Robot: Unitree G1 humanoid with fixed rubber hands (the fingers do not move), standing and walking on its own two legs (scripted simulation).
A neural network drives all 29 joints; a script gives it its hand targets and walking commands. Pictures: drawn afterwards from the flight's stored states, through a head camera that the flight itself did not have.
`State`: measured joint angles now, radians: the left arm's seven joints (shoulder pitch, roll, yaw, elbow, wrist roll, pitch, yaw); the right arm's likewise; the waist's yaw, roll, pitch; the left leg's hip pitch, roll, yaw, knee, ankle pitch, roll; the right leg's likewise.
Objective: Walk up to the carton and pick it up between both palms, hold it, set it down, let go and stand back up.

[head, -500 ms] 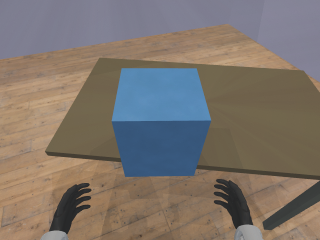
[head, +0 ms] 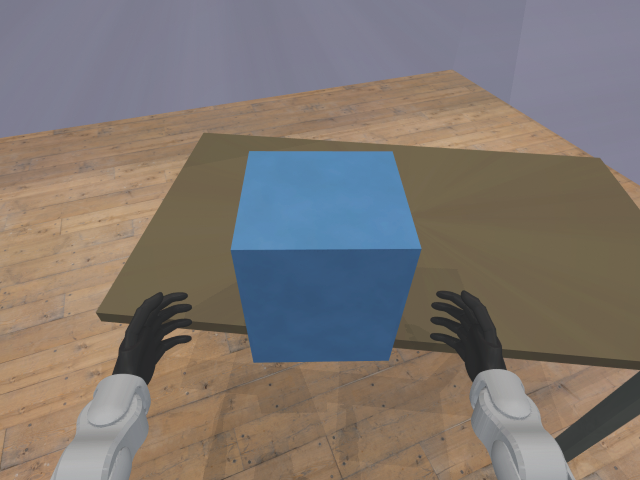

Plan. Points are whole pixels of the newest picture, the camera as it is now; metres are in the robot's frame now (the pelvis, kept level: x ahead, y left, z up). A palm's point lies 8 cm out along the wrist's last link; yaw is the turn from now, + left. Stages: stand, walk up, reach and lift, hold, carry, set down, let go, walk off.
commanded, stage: reach and lift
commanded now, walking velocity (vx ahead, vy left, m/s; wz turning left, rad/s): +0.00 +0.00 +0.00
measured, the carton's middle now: (321, 259) +0.44 +0.00 +0.04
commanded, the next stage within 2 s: none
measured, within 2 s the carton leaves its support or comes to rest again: neither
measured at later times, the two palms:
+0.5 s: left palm (142, 287) +0.34 +0.21 +0.11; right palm (491, 296) +0.33 -0.20 +0.10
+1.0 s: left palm (138, 215) +0.39 +0.21 +0.18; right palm (492, 225) +0.38 -0.20 +0.17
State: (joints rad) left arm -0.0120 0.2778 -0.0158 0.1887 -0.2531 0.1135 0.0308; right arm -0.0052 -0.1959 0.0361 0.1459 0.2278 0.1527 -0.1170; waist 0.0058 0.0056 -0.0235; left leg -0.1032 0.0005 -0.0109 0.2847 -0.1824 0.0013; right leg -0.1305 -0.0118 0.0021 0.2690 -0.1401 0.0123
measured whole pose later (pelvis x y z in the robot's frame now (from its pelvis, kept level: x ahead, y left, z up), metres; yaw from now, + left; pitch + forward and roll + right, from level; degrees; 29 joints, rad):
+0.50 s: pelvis -0.02 +0.00 +0.00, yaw +1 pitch +3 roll +0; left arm -0.41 0.31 0.07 0.27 -0.25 0.44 0.06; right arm -0.37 -0.24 -0.06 0.19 0.22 0.48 -0.12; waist -0.02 0.00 -0.01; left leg -0.17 0.00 -0.03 0.25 -0.12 0.00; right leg -0.19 -0.02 -0.01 0.23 -0.09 0.01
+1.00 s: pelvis -0.04 +0.00 +0.00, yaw +1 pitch +5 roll +0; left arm -0.89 0.36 0.09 0.68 -0.25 0.54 0.05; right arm -0.83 -0.29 -0.12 0.58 0.22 0.58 -0.12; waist -0.01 0.00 -0.07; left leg -0.26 -0.01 -0.03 0.26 -0.09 0.00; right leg -0.28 -0.02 0.00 0.24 -0.05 0.01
